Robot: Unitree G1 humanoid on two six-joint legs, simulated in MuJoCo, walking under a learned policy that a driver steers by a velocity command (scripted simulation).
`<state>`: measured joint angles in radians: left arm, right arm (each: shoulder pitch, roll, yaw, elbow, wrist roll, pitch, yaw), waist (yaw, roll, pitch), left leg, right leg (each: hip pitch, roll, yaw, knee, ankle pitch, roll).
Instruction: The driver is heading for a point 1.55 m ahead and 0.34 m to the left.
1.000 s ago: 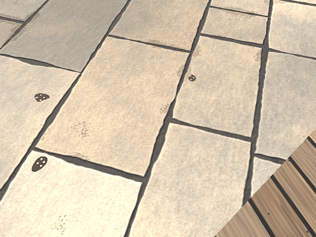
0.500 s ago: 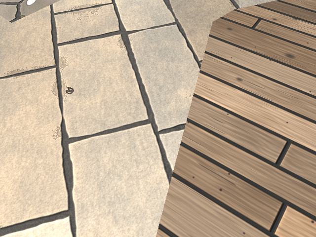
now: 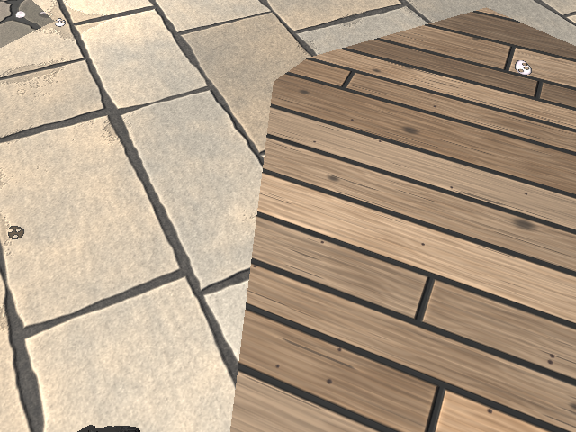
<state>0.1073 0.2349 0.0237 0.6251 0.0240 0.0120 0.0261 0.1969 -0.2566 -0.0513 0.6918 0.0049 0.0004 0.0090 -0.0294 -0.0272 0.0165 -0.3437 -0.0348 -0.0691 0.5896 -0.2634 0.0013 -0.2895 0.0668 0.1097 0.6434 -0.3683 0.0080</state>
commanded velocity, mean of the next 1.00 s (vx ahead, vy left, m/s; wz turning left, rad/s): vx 0.49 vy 0.00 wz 0.27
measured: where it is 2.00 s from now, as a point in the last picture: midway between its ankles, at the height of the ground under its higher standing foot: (193, 202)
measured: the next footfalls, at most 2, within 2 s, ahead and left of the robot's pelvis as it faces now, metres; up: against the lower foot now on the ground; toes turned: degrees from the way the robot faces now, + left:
right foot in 0.18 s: +0.04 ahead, -0.11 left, +0.00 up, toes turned +16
left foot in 0.74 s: +0.17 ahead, +0.28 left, +0.00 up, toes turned +30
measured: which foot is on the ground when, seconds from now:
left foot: down 0.00-0.18, up 0.20-0.72, down 0.74-1.00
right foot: up 0.00-0.16, down 0.18-0.74, up 0.76-1.00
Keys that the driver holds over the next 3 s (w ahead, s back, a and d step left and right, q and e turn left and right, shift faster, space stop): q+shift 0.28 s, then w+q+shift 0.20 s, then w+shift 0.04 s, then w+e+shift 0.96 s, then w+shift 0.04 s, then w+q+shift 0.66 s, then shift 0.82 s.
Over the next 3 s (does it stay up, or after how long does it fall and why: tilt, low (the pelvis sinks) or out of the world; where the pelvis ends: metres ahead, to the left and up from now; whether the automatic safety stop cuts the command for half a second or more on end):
stays up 1.72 0.28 0.00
